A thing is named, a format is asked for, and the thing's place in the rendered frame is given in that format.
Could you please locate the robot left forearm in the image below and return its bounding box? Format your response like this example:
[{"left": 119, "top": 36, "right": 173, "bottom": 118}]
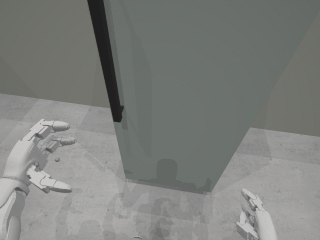
[{"left": 0, "top": 177, "right": 30, "bottom": 240}]

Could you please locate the fridge door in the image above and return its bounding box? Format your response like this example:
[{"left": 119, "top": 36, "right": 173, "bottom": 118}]
[{"left": 86, "top": 0, "right": 320, "bottom": 193}]

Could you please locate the handle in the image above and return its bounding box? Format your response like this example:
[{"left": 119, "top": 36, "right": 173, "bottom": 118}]
[{"left": 87, "top": 0, "right": 124, "bottom": 123}]

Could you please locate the left robot hand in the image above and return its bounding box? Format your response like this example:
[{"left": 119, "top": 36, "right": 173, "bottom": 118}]
[{"left": 3, "top": 119, "right": 77, "bottom": 194}]

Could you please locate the right robot hand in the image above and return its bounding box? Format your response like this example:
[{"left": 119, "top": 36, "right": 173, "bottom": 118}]
[{"left": 236, "top": 188, "right": 278, "bottom": 240}]

